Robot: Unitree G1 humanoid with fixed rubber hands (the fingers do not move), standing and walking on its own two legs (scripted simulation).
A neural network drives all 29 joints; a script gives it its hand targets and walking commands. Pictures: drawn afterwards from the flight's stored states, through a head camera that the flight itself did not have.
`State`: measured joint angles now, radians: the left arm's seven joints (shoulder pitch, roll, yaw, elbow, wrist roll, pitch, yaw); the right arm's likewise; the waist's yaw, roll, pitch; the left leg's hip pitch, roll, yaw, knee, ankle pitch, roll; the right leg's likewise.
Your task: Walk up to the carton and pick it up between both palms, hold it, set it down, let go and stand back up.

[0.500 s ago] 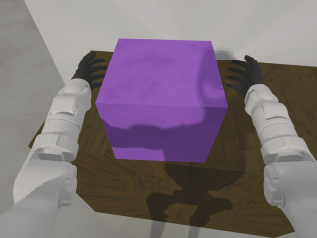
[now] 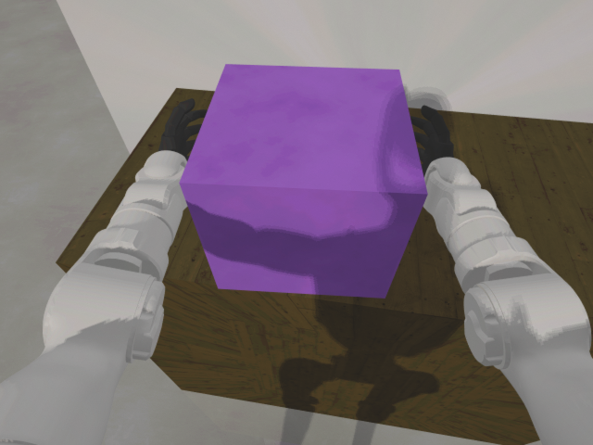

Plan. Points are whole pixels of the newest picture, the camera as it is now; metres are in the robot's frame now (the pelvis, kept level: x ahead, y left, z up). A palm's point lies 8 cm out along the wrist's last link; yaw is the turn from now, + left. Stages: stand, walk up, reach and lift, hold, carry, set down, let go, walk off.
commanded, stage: reach and lift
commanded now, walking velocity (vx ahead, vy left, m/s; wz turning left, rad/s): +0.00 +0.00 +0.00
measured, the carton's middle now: (306, 182) +0.46 -0.01 +0.11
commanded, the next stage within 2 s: none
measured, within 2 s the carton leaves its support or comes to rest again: neither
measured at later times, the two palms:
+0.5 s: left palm (191, 145) +0.47 +0.14 +0.17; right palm (452, 151) +0.45 -0.20 +0.17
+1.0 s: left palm (193, 142) +0.48 +0.14 +0.17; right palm (452, 152) +0.45 -0.20 +0.17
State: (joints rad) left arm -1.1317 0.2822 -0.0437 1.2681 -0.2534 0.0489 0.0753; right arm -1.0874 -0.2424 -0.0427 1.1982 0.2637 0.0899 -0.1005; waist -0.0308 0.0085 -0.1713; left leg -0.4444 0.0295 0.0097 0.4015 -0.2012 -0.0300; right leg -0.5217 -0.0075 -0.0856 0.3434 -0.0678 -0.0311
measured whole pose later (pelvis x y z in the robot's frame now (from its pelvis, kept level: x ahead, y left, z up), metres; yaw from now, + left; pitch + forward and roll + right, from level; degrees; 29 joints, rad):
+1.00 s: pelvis +0.00 +0.00 +0.00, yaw +0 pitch +11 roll +0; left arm -1.17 0.22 0.14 1.32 -0.08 0.03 0.10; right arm -1.12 -0.21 -0.19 1.20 0.14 0.13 -0.12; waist -0.07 0.00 -0.15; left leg -0.36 0.03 0.01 0.35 -0.19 -0.03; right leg -0.44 0.00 -0.08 0.30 -0.06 -0.03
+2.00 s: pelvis +0.03 +0.03 +0.01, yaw +0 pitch +1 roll -1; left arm -0.87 0.00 0.40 0.65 0.28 0.32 -0.01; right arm -0.84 -0.12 -0.37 0.86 -0.13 0.01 0.05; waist -0.10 -0.01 0.00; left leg -0.09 0.01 0.02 0.31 -0.24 0.00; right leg -0.17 -0.02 -0.07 0.26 -0.10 0.01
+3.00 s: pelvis -0.01 +0.01 +0.01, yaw +1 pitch -3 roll +0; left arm -0.96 0.12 0.35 0.77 0.18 0.53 0.03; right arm -1.01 -0.16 -0.21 1.04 0.08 0.21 -0.06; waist -0.09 -0.03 -0.05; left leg -0.07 0.01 -0.01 0.31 -0.18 -0.01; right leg -0.13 -0.02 -0.10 0.23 -0.05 -0.01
